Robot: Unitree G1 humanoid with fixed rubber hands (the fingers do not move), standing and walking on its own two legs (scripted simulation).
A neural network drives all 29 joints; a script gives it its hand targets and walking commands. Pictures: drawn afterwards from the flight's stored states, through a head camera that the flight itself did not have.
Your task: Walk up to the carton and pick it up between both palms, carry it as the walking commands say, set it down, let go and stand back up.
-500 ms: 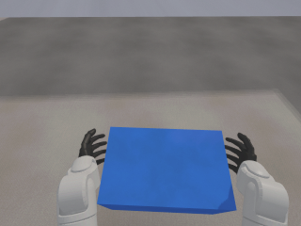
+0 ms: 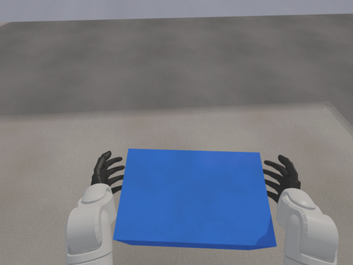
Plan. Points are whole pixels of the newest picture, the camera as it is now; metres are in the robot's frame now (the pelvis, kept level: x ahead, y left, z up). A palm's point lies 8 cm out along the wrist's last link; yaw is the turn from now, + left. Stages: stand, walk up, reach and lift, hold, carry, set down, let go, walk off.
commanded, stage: carry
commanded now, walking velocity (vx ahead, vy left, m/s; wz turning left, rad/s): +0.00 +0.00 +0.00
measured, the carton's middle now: (191, 201) +0.27 +0.00 +0.00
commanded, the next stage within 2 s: hold in 1.64 s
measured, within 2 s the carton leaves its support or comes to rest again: neither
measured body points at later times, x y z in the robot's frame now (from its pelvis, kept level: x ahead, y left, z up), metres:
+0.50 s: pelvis +0.01 -0.01 +0.00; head +0.00 +0.00 +0.45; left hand +0.28 +0.18 +0.07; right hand +0.28 -0.20 +0.07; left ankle +0.07 +0.12 -0.74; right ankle +0.01 -0.13 -0.74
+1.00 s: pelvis +0.01 -0.02 +0.00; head +0.00 -0.01 +0.45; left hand +0.29 +0.16 +0.05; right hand +0.29 -0.21 +0.06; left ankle +0.07 +0.12 -0.74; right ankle +0.01 -0.13 -0.74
